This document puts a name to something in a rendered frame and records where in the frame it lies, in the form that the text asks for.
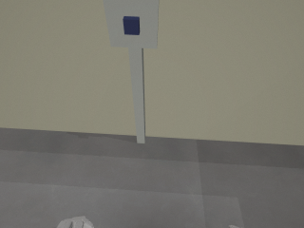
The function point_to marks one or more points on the panel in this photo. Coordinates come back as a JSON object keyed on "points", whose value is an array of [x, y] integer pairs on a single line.
{"points": [[148, 13]]}

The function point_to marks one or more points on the button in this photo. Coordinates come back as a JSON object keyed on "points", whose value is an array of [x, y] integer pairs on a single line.
{"points": [[131, 25]]}

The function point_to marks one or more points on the left robot hand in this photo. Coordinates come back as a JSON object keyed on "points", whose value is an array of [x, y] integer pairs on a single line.
{"points": [[75, 222]]}

